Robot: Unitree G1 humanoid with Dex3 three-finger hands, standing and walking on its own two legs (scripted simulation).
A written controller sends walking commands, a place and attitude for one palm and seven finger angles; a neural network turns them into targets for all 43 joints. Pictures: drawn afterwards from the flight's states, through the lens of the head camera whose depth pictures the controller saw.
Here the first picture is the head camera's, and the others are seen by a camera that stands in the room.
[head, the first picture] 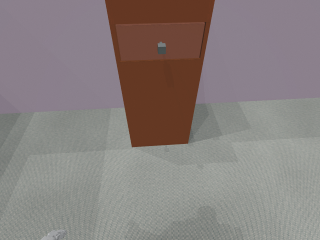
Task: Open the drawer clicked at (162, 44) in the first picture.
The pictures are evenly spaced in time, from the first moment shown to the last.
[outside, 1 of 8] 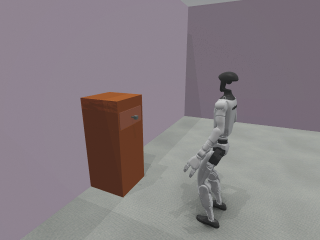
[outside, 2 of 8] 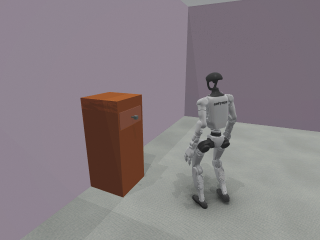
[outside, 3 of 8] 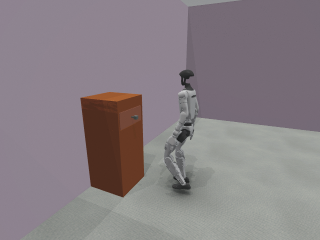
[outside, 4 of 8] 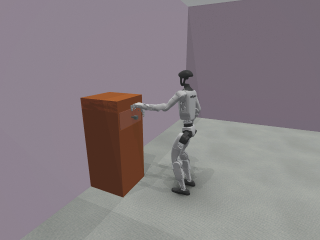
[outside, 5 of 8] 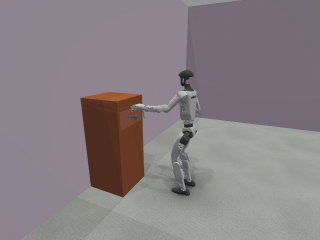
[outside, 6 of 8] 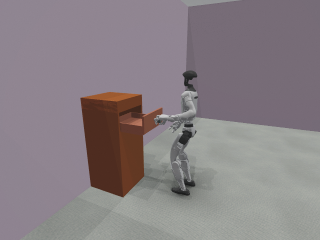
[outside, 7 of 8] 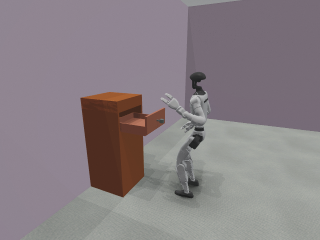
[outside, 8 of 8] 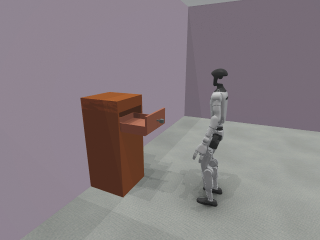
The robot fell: no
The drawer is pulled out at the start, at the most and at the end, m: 0.00 0.30 0.29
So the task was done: yes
